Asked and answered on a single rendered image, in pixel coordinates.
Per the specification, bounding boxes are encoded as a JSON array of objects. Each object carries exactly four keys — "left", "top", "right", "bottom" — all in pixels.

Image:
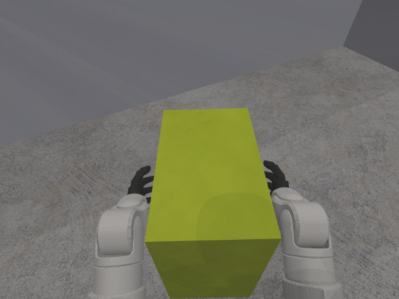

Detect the left robot hand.
[{"left": 127, "top": 166, "right": 154, "bottom": 209}]

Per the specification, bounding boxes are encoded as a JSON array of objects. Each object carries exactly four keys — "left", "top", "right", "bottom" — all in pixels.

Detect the carton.
[{"left": 145, "top": 108, "right": 282, "bottom": 299}]

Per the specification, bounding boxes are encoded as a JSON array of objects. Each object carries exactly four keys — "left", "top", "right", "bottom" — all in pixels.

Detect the right robot hand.
[{"left": 263, "top": 160, "right": 289, "bottom": 195}]

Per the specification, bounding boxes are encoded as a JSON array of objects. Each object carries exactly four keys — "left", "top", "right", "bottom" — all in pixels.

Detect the robot right forearm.
[{"left": 271, "top": 187, "right": 344, "bottom": 299}]

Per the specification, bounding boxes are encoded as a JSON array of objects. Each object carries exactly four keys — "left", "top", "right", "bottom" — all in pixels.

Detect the robot left forearm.
[{"left": 88, "top": 194, "right": 149, "bottom": 299}]

